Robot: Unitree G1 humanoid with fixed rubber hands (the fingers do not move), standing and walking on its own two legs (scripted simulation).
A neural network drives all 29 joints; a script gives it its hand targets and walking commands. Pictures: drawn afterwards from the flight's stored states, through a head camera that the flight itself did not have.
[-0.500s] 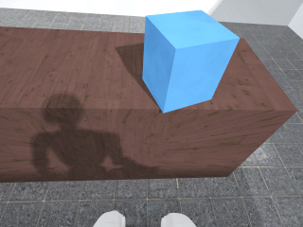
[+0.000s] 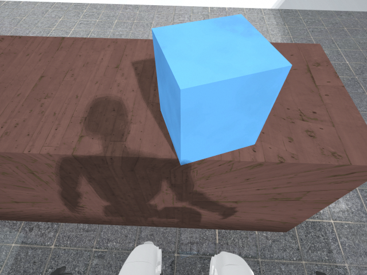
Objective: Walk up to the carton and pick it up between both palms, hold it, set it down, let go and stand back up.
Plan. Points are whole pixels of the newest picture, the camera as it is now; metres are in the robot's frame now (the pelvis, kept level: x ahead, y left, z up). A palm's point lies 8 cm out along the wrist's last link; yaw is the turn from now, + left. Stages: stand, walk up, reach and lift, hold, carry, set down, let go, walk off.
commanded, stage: walk up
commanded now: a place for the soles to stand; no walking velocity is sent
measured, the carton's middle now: (209, 93) +0.49 -0.06 +0.10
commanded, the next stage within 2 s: none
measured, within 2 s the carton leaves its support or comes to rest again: neither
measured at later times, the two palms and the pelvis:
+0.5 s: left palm out of the picture +0.07 +0.32 -0.10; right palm (302, 267) +0.14 -0.26 -0.10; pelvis +0.02 +0.01 +0.02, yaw +2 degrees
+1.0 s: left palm out of the picture +0.08 +0.32 -0.08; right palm out of the picture +0.11 -0.24 -0.07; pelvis +0.03 +0.03 +0.06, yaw +2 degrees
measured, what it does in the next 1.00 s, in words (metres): steps on the spot: left foot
